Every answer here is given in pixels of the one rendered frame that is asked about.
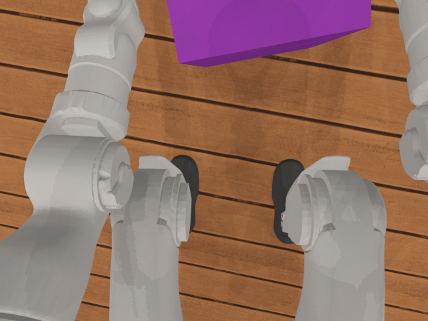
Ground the left robot upper arm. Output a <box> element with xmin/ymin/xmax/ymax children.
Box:
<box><xmin>0</xmin><ymin>134</ymin><xmax>134</xmax><ymax>321</ymax></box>

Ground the right robot upper arm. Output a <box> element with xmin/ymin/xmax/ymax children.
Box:
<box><xmin>399</xmin><ymin>101</ymin><xmax>428</xmax><ymax>183</ymax></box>

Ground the robot left thigh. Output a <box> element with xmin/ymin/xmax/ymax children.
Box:
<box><xmin>109</xmin><ymin>169</ymin><xmax>191</xmax><ymax>321</ymax></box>

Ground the carton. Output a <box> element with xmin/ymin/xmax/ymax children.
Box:
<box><xmin>167</xmin><ymin>0</ymin><xmax>371</xmax><ymax>67</ymax></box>

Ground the robot thigh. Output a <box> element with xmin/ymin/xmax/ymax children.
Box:
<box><xmin>290</xmin><ymin>170</ymin><xmax>385</xmax><ymax>321</ymax></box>
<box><xmin>109</xmin><ymin>169</ymin><xmax>191</xmax><ymax>321</ymax></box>

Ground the robot left forearm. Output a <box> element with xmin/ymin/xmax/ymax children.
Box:
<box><xmin>24</xmin><ymin>0</ymin><xmax>145</xmax><ymax>196</ymax></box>

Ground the robot right forearm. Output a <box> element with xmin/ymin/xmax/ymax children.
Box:
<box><xmin>394</xmin><ymin>0</ymin><xmax>428</xmax><ymax>106</ymax></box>

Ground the robot right thigh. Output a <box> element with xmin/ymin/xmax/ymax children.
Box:
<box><xmin>290</xmin><ymin>170</ymin><xmax>385</xmax><ymax>321</ymax></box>

